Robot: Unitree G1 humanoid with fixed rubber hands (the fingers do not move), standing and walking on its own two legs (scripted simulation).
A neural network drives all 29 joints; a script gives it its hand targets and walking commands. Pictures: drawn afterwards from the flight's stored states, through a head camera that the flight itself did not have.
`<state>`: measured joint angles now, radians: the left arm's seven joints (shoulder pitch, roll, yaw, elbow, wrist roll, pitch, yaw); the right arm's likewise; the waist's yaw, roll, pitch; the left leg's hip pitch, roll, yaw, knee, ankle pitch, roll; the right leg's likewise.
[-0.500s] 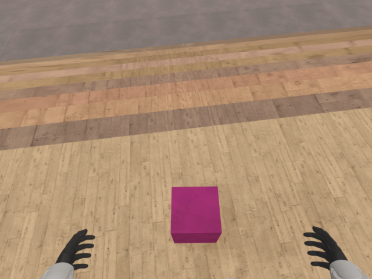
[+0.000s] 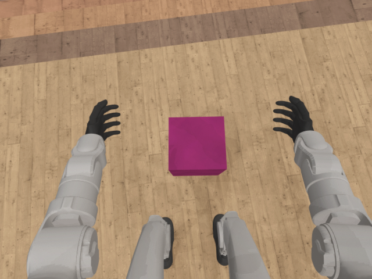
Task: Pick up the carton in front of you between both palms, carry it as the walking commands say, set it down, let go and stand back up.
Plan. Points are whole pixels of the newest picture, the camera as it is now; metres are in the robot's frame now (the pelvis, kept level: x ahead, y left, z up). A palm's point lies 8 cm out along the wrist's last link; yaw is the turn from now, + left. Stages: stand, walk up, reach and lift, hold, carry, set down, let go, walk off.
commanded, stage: reach and lift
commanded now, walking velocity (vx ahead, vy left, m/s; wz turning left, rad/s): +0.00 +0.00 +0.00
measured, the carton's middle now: (195, 149) +0.48 -0.03 -0.55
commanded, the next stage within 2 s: none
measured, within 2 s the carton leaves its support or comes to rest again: leaves its support in 1.98 s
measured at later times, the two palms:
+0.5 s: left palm (134, 123) +0.49 +0.15 -0.22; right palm (268, 120) +0.48 -0.23 -0.22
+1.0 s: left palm (147, 146) +0.48 +0.15 -0.44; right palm (249, 143) +0.46 -0.23 -0.44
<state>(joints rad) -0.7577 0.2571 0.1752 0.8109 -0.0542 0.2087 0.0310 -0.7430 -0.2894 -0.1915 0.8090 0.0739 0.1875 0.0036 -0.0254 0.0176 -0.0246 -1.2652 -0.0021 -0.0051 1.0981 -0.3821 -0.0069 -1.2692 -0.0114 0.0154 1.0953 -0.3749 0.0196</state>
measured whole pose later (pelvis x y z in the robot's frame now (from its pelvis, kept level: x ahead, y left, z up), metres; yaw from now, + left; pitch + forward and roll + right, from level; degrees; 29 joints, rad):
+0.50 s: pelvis -0.01 -0.01 -0.09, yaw +0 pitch +50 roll +0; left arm -1.12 0.19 0.33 0.93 0.08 0.09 0.07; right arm -1.11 -0.24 -0.37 0.95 -0.04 0.07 -0.01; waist -0.03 0.01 -0.10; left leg -1.83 0.00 -0.02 1.40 -0.44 -0.02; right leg -1.84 0.00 0.01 1.40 -0.43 0.01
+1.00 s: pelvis -0.06 -0.01 -0.27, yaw +0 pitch +42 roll +0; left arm -1.36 0.32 0.13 1.05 -0.16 0.09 0.13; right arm -1.36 -0.39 -0.15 1.11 0.21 0.06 -0.08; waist -0.03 0.00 0.22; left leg -2.27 -0.01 -0.02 2.06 -0.53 -0.03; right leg -2.28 0.01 0.02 2.06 -0.52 0.02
